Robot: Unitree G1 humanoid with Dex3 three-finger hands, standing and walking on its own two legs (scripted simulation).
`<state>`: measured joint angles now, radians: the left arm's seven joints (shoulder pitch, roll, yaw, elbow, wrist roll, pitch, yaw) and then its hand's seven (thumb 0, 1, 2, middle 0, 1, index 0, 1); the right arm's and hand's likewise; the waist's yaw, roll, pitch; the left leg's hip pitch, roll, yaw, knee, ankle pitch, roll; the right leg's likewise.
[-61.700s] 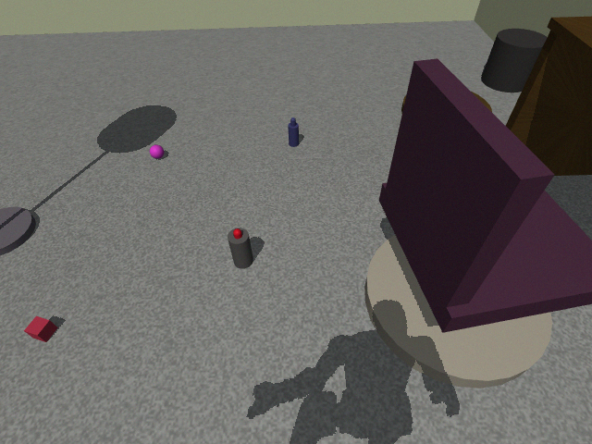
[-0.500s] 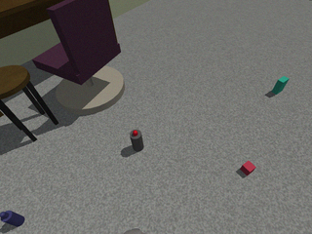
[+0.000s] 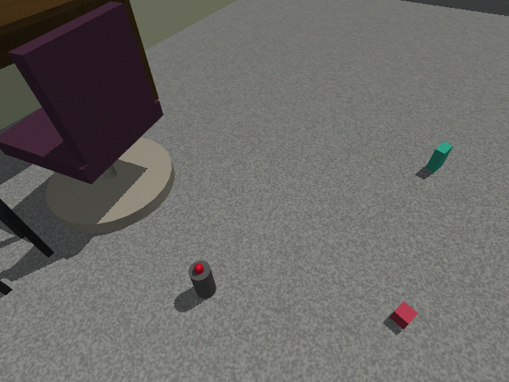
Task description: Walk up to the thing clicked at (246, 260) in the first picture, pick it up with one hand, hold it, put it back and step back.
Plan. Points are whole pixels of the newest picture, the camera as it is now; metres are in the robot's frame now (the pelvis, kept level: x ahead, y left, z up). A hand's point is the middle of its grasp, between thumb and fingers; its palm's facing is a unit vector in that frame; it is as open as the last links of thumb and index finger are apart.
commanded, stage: walk up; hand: left
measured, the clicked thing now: (202, 278) +0.63 +0.23 -0.66
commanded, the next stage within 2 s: stand in 1.96 s
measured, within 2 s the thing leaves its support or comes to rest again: neither
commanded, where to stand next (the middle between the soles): +0.28 +0.00 m, yaw +1 degrees
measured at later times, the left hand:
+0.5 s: hand out of the picture +0.19 +0.31 -0.16, palm faces -0.02 -0.93 -0.36, open 7.4 cm
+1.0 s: hand (127, 317) +0.30 +0.27 -0.14, palm faces -0.03 -0.93 -0.36, open 7.4 cm
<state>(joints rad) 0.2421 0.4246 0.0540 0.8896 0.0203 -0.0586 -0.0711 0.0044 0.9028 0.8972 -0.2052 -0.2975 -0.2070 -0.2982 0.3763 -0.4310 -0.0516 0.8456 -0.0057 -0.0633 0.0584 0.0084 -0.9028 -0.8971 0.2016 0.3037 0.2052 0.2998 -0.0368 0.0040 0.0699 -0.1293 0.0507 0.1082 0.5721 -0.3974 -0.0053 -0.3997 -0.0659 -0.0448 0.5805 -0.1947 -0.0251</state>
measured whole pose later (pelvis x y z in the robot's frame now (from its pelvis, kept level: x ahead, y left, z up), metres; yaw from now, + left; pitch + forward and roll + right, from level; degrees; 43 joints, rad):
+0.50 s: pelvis +0.15 +0.04 +0.00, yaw +1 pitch -3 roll -1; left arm 0.30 0.43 0.03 0.91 0.01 -0.01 -0.01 0.01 0.90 0.90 -0.21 -0.30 -0.21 -0.30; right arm 0.27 -0.40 -0.05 0.86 -0.02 -0.08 0.03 0.01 -0.91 -0.90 0.20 0.30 0.20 0.30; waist 0.01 -0.04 0.08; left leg -0.36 0.05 0.08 0.65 -0.24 0.03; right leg -0.36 -0.03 0.01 0.99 -0.51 -0.03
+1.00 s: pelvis +0.20 +0.01 +0.01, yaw +0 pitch -2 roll +1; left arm 0.08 0.35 -0.01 1.07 0.00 -0.01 -0.01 0.00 0.90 0.90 -0.21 -0.30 -0.21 -0.30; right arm 0.11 -0.36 0.02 1.08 0.01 -0.03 0.02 0.01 -0.91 -0.90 0.20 0.30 0.20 0.30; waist 0.00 0.01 0.08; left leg -0.23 0.05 0.10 0.52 -0.24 -0.01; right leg -0.25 -0.05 -0.02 0.56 -0.26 0.01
